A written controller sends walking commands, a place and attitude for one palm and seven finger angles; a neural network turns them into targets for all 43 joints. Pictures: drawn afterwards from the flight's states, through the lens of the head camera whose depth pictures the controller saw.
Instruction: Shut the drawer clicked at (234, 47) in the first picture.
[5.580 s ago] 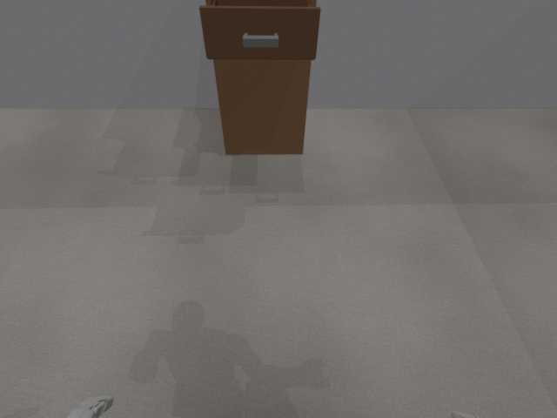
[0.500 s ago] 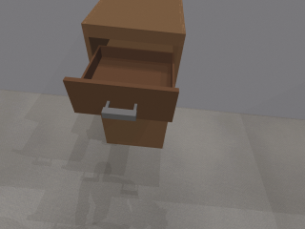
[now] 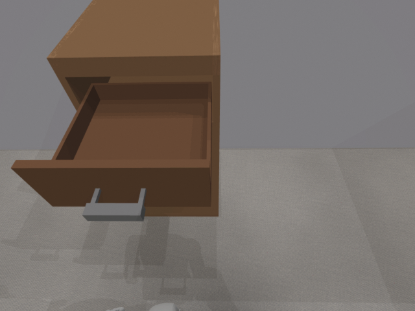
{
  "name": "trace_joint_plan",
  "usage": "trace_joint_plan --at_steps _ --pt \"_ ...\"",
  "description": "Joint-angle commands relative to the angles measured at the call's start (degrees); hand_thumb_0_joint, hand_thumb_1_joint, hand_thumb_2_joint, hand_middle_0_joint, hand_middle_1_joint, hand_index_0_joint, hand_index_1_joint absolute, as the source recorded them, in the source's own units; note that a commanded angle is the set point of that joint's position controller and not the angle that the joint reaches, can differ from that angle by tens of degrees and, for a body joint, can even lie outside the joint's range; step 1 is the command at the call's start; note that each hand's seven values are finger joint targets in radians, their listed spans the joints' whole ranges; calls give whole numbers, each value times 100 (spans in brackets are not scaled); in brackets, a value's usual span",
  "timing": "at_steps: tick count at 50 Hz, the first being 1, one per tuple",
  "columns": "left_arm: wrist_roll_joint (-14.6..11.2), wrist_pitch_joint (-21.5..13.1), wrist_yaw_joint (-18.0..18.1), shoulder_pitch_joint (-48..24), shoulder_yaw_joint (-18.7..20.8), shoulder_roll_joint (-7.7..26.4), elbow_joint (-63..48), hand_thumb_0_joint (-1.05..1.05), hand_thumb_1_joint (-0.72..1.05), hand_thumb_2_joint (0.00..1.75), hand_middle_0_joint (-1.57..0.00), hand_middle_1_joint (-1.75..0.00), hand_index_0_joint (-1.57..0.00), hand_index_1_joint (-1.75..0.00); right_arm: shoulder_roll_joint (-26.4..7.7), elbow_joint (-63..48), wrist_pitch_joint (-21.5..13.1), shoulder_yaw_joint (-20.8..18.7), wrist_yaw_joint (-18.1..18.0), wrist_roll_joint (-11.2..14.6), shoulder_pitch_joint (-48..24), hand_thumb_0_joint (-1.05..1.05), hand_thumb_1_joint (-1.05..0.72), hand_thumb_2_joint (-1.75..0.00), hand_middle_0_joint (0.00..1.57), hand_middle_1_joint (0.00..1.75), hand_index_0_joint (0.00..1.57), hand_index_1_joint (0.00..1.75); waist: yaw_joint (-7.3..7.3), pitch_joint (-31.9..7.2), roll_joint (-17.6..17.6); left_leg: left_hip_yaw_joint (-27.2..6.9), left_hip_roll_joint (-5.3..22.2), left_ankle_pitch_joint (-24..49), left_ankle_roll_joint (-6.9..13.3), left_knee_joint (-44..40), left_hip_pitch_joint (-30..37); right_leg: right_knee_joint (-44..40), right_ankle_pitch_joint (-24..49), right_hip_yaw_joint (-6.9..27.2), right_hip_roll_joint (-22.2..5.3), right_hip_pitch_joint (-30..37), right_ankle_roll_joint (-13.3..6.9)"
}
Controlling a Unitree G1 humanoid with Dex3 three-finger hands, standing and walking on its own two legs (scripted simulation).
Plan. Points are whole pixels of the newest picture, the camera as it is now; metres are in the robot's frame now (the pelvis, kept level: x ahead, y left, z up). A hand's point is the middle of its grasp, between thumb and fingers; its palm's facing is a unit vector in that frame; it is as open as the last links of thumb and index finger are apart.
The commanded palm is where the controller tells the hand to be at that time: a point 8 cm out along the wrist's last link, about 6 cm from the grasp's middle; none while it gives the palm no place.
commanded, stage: come to a stop and stand still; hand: left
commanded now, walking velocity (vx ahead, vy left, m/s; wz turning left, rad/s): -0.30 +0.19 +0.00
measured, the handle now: (117, 202) +0.32 +0.20 +0.01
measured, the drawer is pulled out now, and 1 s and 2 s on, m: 0.30 0.30 0.30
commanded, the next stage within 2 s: look again from close up in 1.18 s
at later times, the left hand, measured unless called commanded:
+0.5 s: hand out of the picture +0.00 +0.24 -0.17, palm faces +0.08 -0.98 -0.20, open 7.4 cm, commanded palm none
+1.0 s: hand out of the picture -0.05 +0.15 -0.17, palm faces +0.03 -0.98 -0.18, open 7.3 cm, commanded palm none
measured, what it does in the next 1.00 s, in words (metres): steps on the spot: left foot, then right foot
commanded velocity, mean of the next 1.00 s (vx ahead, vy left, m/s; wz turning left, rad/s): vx -0.03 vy -0.02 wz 0.00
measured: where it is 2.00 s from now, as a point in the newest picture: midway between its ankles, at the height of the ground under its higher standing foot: outside the picture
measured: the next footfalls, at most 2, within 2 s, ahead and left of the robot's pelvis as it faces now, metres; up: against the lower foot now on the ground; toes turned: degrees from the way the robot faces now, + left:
left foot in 0.32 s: +0.04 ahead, +0.10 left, +0.00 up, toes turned +3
right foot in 0.72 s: -0.05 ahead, -0.10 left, +0.00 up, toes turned -4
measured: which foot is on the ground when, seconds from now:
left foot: up 0.00-0.30, down 0.32-1.00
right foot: down 0.00-0.34, up 0.36-0.70, down 0.72-1.00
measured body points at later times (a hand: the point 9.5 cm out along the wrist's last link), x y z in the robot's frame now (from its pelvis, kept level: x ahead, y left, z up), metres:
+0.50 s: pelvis -0.01 +0.05 +0.01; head +0.01 +0.07 +0.46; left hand +0.00 +0.29 -0.15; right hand +0.07 -0.18 -0.13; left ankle +0.01 +0.15 -0.73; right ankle -0.03 -0.09 -0.68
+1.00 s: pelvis -0.05 -0.01 +0.01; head -0.06 -0.02 +0.46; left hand -0.05 +0.20 -0.15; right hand -0.10 -0.23 -0.16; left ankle +0.01 +0.15 -0.73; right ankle -0.09 -0.10 -0.73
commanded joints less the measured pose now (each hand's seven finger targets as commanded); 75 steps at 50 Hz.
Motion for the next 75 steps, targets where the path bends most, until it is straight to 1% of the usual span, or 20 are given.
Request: trace_joint_plan --at_steps 1,10,14,15,17,18,23,29,32,34,37,39,51,63,64,65,66,69,72,75 --pt "101 57 55 176 -18 632 -133 0 90 90 -20 -30 -20 -30 81 -30 182 36 -13 39 771 0 -90 -90 20 30 20 30 -103 -475 -614 -86 63 351 -173 -1089 642 -1451 2643 954 -1530 -592 -470" --pt "148 295 93 623 217 1134 -153 0 90 90 -20 -30 -20 -30 -459 -694 262 -135 12 29 -396 0 -90 -90 20 30 20 30 321 -804 -1124 -202 -226 -46 -246 -2055 109 -932 3071 1615 -1920 759 -784" --pt "100 368 85 485 219 1119 -151 0 90 90 -20 -30 -20 -30 -436 -642 187 -138 10 41 -231 0 -90 -90 20 30 20 30 132 -891 -1068 -38 -281 1270 -174 -3939 1279 -500 2133 1380 -1562 376 -288" --pt "69 392 69 523 173 979 -173 0 90 90 -20 -30 -20 -30 -571 -639 134 -151 5 28 -170 0 -90 -90 20 30 20 30 109 -958 -691 -225 15 1824 -73 -4344 1737 -227 1383 1156 -1229 77 -4" --pt "25 447 47 673 79 568 -255 0 90 90 -20 -30 -20 -30 -1159 -895 89 -200 -20 -54 -555 0 -90 -90 20 30 20 30 233 -624 1106 -1794 1656 3371 793 -5086 1046 994 -1579 519 -302 -376 558" --pt "68 512 71 553 87 680 -201 0 90 90 -20 -30 -20 -30 -1054 -915 78 -162 -70 -73 -802 0 -90 -90 20 30 20 30 190 -524 862 -1706 1632 3174 1030 -5272 586 1768 -1954 905 -241 -189 575" --pt "93 507 -23 1039 106 608 126 0 90 90 -20 -30 -20 -30 -884 -860 10 -81 -140 -52 -1081 0 -90 -90 20 30 20 30 371 -629 464 -922 1024 2838 892 -5028 1209 2392 -1239 1122 -215 -543 668" --pt "83 495 -62 662 4 510 78 0 90 90 -20 -30 -20 -30 -1052 -565 45 -191 -117 -73 -529 0 -90 -90 20 30 20 30 -14 -658 730 -1199 1137 2439 918 -5058 1779 1103 -1674 851 -314 -333 715" --pt "66 444 -57 934 -28 453 223 0 90 90 -20 -30 -20 -30 -1071 -457 45 -217 -83 -51 -510 0 -90 -90 20 30 20 30 108 -696 672 -1171 945 2352 787 -4879 1572 -16 -1101 703 -239 285 653" --pt "86 370 -24 1305 -28 547 409 0 90 90 -20 -30 -20 -30 -914 -415 43 -203 -60 14 -515 0 -90 -90 20 30 20 30 220 -784 152 -745 522 2056 397 -4446 1205 -1173 -1 778 -352 1020 606" --pt "47 292 7 929 -52 971 367 0 90 90 -20 -30 -20 -30 -433 -423 45 -37 28 40 -584 0 -90 -90 20 30 20 30 86 -475 -661 -153 -66 1246 -60 -4157 929 -1547 -54 1555 -1296 624 159" --pt "30 237 14 809 -82 796 394 0 90 90 -20 -30 -20 -30 -457 -289 77 -15 24 -30 -550 0 -90 -90 20 30 20 30 92 -242 -1183 -135 -17 1533 -72 -4096 1154 -1546 -50 1447 -1012 260 144" --pt "6 301 54 1128 -94 574 443 0 90 90 -20 -30 -20 -30 -318 151 148 58 -13 -22 134 0 -90 -90 20 30 20 30 118 478 -468 -134 70 1518 -96 -4087 1092 -1836 -1449 1372 -771 -192 181" --pt "5 252 64 1468 -114 330 553 0 90 90 -20 -30 -20 -30 -287 139 29 51 -93 15 251 0 -90 -90 20 30 20 30 166 -76 -215 -248 189 2264 -34 -4163 1264 -1287 150 1101 -620 435 262" --pt "121 26 266 1922 -153 497 630 0 90 90 -20 -30 -20 -30 -387 -375 -103 108 -12 29 -689 0 -90 -90 20 30 20 30 511 211 -455 31 4 1623 -149 -2659 326 -1365 3552 1846 -1124 428 691" --pt "151 -61 229 1714 -134 749 365 0 90 90 -20 -30 -20 -30 -100 -586 -23 99 42 6 -267 0 -90 -90 20 30 20 30 67 -93 -584 -199 -165 528 23 -2408 76 -1057 3660 1634 -1367 708 484" --pt "158 -52 190 1553 -81 791 222 0 90 90 -20 -30 -20 -30 -126 -609 2 91 57 -53 -282 0 -90 -90 20 30 20 30 139 -187 -279 -37 -141 580 84 -2494 125 -870 4140 1543 -1435 949 205" --pt "126 -19 180 1316 -131 645 67 0 90 90 -20 -30 -20 -30 -174 -623 -61 108 63 15 117 0 -90 -90 20 30 20 30 -29 -737 -995 40 -259 1088 87 -3292 746 -505 2584 1140 -986 997 -37" --pt "73 117 202 1532 -173 341 22 0 90 90 -20 -30 -20 -30 -617 -540 -167 99 1 -12 171 0 -90 -90 20 30 20 30 162 -594 -70 -596 345 3143 365 -3666 1066 -157 445 892 -443 628 243" --pt "97 221 153 1563 -203 442 70 0 90 90 -20 -30 -20 -30 -668 -683 -101 111 -15 -2 -226 0 -90 -90 20 30 20 30 272 14 239 -827 284 2170 490 -4111 532 -427 -677 834 -360 521 307"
